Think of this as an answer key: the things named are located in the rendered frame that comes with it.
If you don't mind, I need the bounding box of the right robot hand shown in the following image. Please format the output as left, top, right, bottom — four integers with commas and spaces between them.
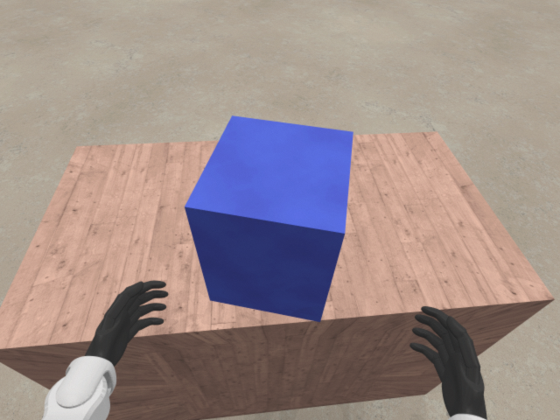
409, 306, 487, 420

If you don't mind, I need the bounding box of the pedestal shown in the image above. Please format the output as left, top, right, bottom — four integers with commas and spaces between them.
0, 131, 555, 420

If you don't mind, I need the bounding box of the left robot hand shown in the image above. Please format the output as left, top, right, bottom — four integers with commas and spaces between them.
85, 281, 168, 366

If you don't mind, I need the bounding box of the robot left forearm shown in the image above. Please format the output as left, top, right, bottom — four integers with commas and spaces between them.
42, 356, 116, 420

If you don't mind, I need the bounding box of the carton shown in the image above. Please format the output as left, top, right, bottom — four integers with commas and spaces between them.
185, 115, 354, 322

